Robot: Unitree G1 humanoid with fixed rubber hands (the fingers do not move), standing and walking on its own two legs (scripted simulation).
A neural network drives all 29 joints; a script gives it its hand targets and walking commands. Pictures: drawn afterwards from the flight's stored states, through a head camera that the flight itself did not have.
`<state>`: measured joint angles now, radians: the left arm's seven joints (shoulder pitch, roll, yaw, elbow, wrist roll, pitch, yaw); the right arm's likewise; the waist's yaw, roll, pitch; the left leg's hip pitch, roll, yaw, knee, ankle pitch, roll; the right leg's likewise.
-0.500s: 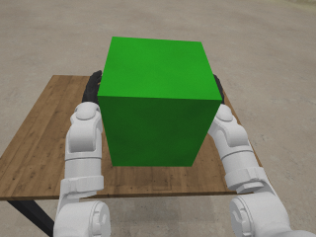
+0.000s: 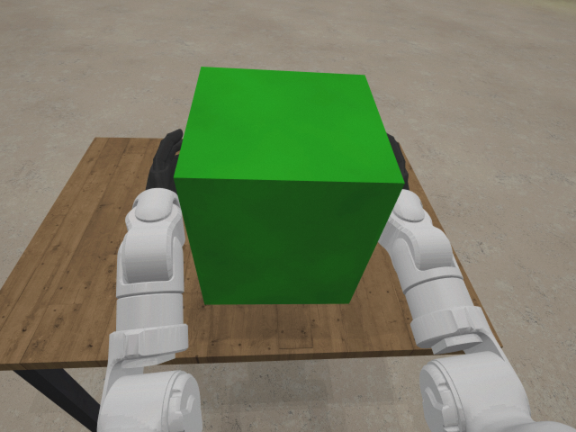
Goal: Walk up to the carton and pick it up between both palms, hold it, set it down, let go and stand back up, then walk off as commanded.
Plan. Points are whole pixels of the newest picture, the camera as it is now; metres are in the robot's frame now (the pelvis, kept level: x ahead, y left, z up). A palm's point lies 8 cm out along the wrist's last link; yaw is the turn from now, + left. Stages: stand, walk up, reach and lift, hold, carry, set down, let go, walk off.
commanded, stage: hold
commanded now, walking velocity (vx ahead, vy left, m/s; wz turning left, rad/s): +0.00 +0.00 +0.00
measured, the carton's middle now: (281, 194) +0.36 +0.01 +0.16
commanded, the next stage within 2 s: none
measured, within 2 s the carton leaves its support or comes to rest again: neither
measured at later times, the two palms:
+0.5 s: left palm (163, 192) +0.35 +0.16 +0.18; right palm (392, 192) +0.36 -0.14 +0.17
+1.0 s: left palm (162, 192) +0.35 +0.16 +0.18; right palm (391, 192) +0.36 -0.14 +0.17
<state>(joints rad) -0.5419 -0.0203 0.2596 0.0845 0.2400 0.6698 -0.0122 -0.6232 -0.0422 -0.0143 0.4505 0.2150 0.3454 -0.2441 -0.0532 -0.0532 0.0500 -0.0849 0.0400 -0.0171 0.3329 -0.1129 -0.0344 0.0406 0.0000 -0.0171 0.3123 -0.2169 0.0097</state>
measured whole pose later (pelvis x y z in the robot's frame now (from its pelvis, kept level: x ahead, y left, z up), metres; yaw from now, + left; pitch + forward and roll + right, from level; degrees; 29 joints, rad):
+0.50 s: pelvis +0.00 +0.00 +0.00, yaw +0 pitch -8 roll -1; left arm -0.53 -0.03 0.26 0.05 0.25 0.68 -0.02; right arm -0.61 -0.04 -0.01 0.43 0.22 0.35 -0.25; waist -0.06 -0.05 0.06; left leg -0.08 0.04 -0.02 0.34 -0.12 -0.03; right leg 0.05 0.00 -0.02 0.32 -0.22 0.01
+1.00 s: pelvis -0.01 +0.00 +0.00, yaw +0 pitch -8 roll -1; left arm -0.57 -0.01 0.26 0.13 0.25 0.67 -0.02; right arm -0.64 -0.03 -0.05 0.48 0.20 0.33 -0.24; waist -0.05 -0.06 0.05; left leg -0.09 0.04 -0.02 0.33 -0.10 -0.04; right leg 0.04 0.00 -0.02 0.32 -0.21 0.01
